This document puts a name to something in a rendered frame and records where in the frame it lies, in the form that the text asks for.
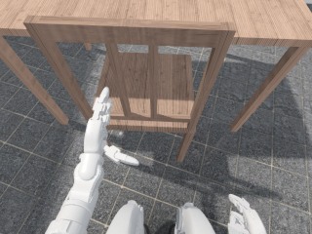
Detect robot right hand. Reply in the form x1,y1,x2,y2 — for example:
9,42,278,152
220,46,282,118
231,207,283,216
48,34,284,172
227,194,267,234

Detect robot right thigh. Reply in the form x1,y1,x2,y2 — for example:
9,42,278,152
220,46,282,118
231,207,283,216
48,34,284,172
176,206,215,234

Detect table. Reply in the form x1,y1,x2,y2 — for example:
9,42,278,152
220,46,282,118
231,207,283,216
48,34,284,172
0,0,312,132

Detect robot left hand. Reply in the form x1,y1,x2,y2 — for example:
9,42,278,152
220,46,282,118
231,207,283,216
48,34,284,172
84,86,139,166

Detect robot left shin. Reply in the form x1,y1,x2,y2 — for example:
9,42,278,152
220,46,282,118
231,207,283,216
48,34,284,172
127,200,144,234

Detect robot left forearm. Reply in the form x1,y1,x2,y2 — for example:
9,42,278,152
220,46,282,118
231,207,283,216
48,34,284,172
45,152,104,234

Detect chair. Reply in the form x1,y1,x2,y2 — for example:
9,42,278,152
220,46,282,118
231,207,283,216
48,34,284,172
23,15,237,163

